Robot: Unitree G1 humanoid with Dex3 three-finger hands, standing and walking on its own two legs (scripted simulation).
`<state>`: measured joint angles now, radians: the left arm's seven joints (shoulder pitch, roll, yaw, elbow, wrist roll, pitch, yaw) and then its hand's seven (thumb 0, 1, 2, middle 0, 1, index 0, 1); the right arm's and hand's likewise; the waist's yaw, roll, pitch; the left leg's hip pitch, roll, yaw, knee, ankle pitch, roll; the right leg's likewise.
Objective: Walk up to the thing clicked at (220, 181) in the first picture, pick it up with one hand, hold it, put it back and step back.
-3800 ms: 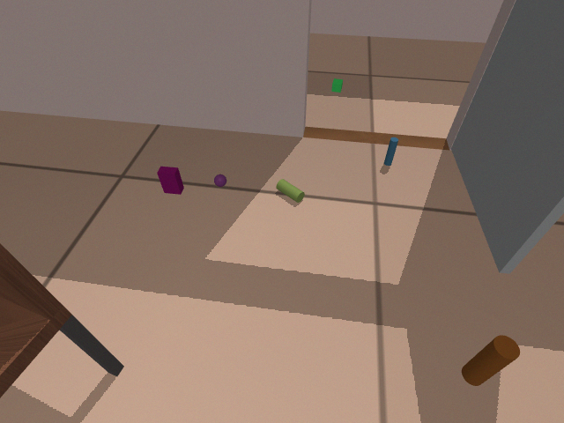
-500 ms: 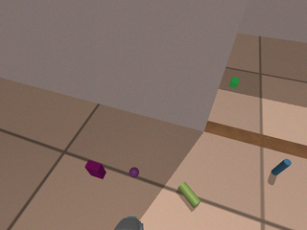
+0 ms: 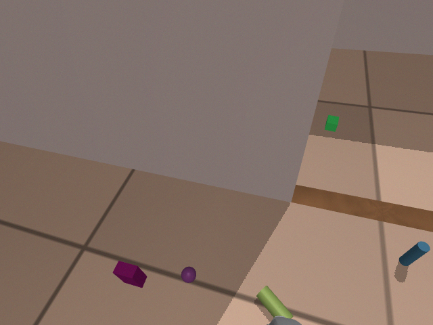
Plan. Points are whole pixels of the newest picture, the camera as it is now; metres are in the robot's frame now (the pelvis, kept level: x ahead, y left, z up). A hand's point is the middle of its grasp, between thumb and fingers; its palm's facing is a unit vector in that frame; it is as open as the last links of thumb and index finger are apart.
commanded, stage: walk up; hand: left
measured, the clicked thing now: (188, 274) +0.43 +0.21 -0.72
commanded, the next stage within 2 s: stand in 1.82 s
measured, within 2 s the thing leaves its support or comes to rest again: neither
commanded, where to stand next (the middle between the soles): +0.08 +0.04 m, yaw +1 degrees
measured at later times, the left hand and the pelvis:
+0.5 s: hand out of the picture +0.08 +0.31 -0.14, palm faces +0.00 -0.93 -0.36, open 7.4 cm; pelvis +0.04 +0.04 +0.01, yaw +2 degrees
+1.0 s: hand out of the picture +0.14 +0.30 -0.12, palm faces -0.02 -0.92 -0.39, open 7.4 cm; pelvis +0.06 +0.04 +0.02, yaw +1 degrees
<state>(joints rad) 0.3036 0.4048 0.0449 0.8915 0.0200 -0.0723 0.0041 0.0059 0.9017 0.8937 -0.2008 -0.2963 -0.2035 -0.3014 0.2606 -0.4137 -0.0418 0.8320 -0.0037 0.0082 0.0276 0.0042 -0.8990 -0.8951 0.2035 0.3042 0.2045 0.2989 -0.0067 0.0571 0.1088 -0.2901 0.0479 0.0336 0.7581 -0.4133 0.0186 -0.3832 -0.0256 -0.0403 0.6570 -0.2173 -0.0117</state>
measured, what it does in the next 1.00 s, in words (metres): steps on the spot: left foot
